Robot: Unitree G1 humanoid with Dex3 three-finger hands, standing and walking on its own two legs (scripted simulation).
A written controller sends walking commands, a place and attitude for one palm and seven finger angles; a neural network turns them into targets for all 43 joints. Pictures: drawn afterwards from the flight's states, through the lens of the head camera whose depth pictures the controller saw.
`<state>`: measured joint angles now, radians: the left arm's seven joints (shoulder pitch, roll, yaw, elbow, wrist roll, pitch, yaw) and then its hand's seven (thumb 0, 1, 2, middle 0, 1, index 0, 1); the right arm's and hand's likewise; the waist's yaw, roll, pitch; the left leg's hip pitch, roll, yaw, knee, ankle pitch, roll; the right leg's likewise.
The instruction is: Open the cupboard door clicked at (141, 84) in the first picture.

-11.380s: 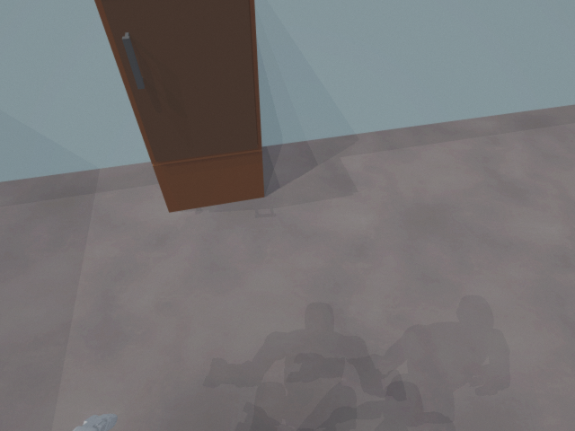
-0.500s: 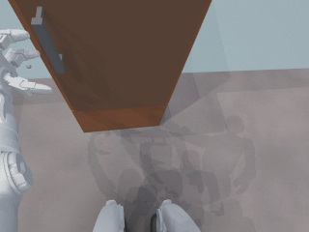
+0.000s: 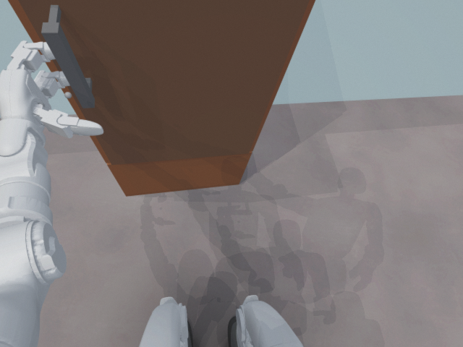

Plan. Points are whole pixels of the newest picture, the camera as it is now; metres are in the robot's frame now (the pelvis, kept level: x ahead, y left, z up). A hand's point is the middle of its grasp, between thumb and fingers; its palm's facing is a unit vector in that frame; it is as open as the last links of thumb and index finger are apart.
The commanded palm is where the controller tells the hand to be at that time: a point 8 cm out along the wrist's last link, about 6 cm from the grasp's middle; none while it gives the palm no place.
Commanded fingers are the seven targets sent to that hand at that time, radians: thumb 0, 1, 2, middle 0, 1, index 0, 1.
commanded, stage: slide the fingers in behind the handle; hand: left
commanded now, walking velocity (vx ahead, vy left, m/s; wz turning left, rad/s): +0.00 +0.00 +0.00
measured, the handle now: (73, 62) +0.57 +0.23 +0.07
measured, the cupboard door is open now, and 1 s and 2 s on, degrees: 0 1 10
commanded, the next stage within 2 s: close the thumb around the handle in 0.70 s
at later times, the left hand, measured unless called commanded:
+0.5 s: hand (88, 94) +0.51 +0.20 +0.07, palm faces +0.11 -0.99 -0.01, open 14.0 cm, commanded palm +0.48 +0.24 +0.06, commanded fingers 0.00 -0.50 0.30 -0.30 -1.20 -0.30 -1.20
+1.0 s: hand (90, 93) +0.51 +0.19 +0.06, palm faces +0.10 -0.99 -0.01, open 12.9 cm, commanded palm +0.49 +0.23 +0.06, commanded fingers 0.00 0.12 0.56 -0.34 -1.27 -0.34 -1.27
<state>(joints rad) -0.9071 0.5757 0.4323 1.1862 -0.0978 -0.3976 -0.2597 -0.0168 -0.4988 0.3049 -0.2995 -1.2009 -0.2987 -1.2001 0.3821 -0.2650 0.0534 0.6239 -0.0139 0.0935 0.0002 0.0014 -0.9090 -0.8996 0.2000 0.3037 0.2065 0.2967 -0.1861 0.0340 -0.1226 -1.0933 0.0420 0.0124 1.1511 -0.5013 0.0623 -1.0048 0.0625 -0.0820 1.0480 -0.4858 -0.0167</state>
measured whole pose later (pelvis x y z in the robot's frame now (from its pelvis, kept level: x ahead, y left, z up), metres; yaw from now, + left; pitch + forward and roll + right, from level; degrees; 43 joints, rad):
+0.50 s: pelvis +0.00 -0.01 +0.00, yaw +0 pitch +24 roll -4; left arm -0.86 0.50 0.42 1.17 -0.08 -0.45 -0.18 -0.02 -0.50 0.30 -0.29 -1.18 -0.29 -1.20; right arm 0.38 -0.26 0.04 0.62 -0.01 0.11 0.02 0.00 -0.91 -0.90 0.20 0.30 0.21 0.30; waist -0.18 0.03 -0.14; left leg -1.04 0.05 0.02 1.13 -0.50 0.04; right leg -0.97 0.07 -0.07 1.05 -0.49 -0.03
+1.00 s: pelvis +0.00 -0.02 +0.00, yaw +1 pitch +25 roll -4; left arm -0.90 0.53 0.42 1.19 -0.09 -0.43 -0.19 -0.02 -0.33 0.38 -0.31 -1.22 -0.31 -1.22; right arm 0.38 -0.26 0.04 0.63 -0.01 0.09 0.01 0.00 -0.91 -0.90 0.20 0.30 0.21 0.30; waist -0.18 0.03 -0.13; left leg -1.08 0.05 0.01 1.14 -0.50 0.04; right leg -1.01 0.07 -0.08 1.07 -0.50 -0.04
